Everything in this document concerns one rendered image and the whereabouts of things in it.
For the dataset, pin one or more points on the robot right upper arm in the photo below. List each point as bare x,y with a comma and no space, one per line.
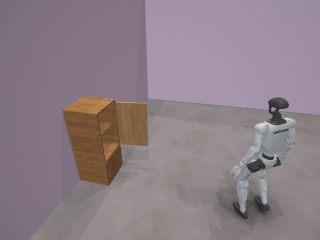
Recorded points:
290,140

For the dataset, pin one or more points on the left robot hand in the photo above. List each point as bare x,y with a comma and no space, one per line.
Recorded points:
237,171

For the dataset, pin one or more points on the left robot forearm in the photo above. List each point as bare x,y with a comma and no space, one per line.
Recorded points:
246,160

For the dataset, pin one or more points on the robot left upper arm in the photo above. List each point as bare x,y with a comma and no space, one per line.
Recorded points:
259,131

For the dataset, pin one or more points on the humanoid robot head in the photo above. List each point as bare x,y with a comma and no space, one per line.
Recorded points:
278,103

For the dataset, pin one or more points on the right robot hand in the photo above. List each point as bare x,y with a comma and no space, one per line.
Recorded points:
281,157

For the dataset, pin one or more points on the cupboard door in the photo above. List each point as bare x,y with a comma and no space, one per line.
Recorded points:
132,123

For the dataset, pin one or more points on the right robot forearm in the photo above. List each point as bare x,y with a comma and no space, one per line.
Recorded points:
286,148

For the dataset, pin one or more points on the humanoid robot torso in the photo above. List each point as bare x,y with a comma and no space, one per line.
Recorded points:
273,142

